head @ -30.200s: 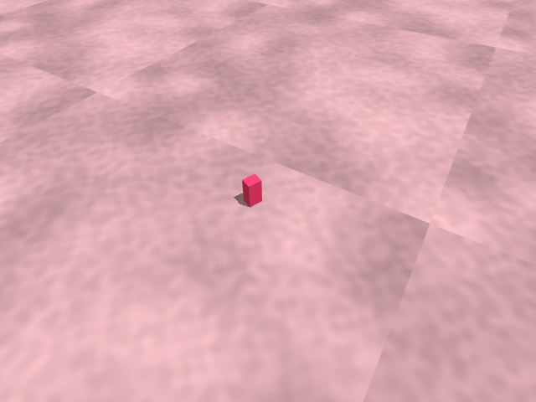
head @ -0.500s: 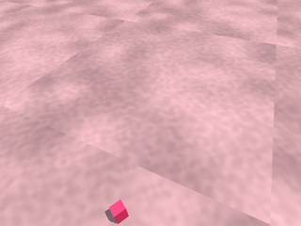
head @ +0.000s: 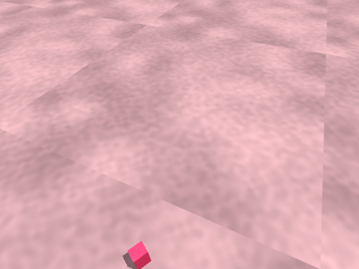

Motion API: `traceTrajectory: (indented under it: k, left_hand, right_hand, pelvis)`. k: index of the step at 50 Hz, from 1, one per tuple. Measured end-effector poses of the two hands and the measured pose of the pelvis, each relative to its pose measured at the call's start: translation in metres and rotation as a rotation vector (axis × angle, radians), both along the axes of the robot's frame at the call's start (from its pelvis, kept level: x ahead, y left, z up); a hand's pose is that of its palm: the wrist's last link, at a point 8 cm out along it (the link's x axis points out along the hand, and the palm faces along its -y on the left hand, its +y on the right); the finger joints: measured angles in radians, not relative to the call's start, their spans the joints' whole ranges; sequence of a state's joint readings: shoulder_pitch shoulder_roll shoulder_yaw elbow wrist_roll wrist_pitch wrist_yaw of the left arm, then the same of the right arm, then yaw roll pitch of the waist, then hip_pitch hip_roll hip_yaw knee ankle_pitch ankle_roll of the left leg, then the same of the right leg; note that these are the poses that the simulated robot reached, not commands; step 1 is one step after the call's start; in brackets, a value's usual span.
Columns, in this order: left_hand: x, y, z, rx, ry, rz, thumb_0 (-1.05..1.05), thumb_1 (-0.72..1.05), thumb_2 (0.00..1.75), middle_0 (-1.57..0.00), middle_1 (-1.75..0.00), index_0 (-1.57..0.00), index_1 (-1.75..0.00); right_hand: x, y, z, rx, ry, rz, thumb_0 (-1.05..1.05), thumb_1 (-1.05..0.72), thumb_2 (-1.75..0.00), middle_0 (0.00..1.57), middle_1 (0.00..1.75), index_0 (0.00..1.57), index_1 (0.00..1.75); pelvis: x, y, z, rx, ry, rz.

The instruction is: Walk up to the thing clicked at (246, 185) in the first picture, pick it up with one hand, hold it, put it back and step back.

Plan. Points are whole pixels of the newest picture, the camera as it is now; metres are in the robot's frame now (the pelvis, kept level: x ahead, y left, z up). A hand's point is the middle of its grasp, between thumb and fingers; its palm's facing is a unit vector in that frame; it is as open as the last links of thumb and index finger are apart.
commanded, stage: stand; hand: left
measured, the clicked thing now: (139, 256) +0.37 +0.22 -0.71
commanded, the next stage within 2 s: step back in 0.32 s
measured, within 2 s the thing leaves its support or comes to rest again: neither
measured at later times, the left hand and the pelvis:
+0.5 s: hand out of the picture +0.07 +0.27 -0.16, palm faces +0.00 -0.93 -0.37, open 7.4 cm; pelvis -0.03 +0.00 -0.01, yaw +0 degrees
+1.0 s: hand out of the picture -0.03 +0.30 -0.19, palm faces -0.11 -0.92 -0.38, open 7.4 cm; pelvis -0.12 +0.03 -0.03, yaw -5 degrees
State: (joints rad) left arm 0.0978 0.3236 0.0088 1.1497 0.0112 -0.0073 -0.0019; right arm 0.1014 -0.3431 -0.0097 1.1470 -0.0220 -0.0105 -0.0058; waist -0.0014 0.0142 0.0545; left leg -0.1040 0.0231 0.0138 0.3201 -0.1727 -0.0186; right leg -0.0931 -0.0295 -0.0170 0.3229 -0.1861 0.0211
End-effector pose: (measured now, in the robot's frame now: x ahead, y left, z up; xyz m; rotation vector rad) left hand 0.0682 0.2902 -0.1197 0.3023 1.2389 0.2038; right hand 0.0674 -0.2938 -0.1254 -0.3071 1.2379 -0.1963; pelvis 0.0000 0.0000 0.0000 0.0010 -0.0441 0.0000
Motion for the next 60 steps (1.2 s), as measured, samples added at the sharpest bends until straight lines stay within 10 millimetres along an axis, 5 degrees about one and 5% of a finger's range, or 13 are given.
traceTrajectory:
  k: [17,24,30,37,44,51,55,60]
  left_hand:
    - [0.0,0.001,0.0,0.003,-0.002,0.004,0.01,0.9,0.9,-0.2,-0.3,-0.2,-0.3]
    - [-0.002,0.016,-0.005,0.029,-0.014,0.007,0.0,0.9,0.9,-0.2,-0.3,-0.2,-0.3]
    - [-0.003,0.036,-0.015,0.039,-0.04,-0.029,0.01,0.9,0.9,-0.2,-0.3,-0.2,-0.3]
    - [0.0,0.056,-0.025,0.029,-0.084,-0.047,0.01,0.9,0.9,-0.2,-0.3,-0.2,-0.3]
    - [-0.046,0.059,-0.023,0.032,-0.022,-0.068,0.0,0.9,0.9,-0.2,-0.3,-0.2,-0.3]
    - [-0.105,0.049,-0.027,0.057,0.045,-0.087,0.0,0.9,0.9,-0.2,-0.3,-0.2,-0.3]
    - [-0.143,0.035,-0.02,0.065,0.038,-0.075,0.0,0.9,0.9,-0.2,-0.3,-0.2,-0.3]
    - [-0.18,0.028,0.003,0.074,0.038,-0.046,0.01,0.9,0.9,-0.2,-0.3,-0.21,-0.3]
  right_hand:
    - [-0.001,-0.002,0.0,0.006,0.004,-0.008,0.0,-0.9,-0.9,0.2,0.3,0.2,0.3]
    - [-0.007,-0.012,-0.002,-0.022,0.006,-0.018,0.0,-0.9,-0.9,0.2,0.3,0.2,0.3]
    - [-0.027,-0.013,-0.005,-0.071,0.015,-0.021,0.0,-0.9,-0.9,0.2,0.3,0.2,0.3]
    - [-0.072,0.01,0.002,-0.092,0.04,-0.023,0.0,-0.9,-0.9,0.2,0.3,0.2,0.3]
    - [-0.091,0.019,0.008,-0.093,-0.006,-0.032,0.0,-0.9,-0.9,0.21,0.3,0.21,0.3]
    - [-0.105,0.009,-0.006,-0.069,-0.111,-0.028,0.0,-0.9,-0.9,0.21,0.3,0.21,0.3]
    - [-0.125,-0.004,-0.02,-0.045,-0.127,-0.041,0.0,-0.9,-0.9,0.21,0.3,0.21,0.3]
    - [-0.161,-0.008,-0.012,-0.021,-0.074,-0.058,0.0,-0.9,-0.9,0.2,0.3,0.2,0.3]
  pelvis:
    - [0.0,-0.002,0.0,-0.001,0.002,0.001]
    - [-0.023,0.001,-0.009,-0.01,0.016,0.003]
    - [-0.044,0.018,-0.022,-0.019,0.011,0.005]
    - [-0.065,0.037,-0.025,-0.03,0.004,0.005]
    - [-0.089,0.04,-0.02,-0.021,0.026,-0.041]
    - [-0.126,0.029,-0.031,0.002,0.006,-0.099]
    - [-0.152,0.02,-0.036,-0.038,-0.023,-0.085]
    - [-0.17,0.014,-0.018,0.038,-0.004,-0.097]
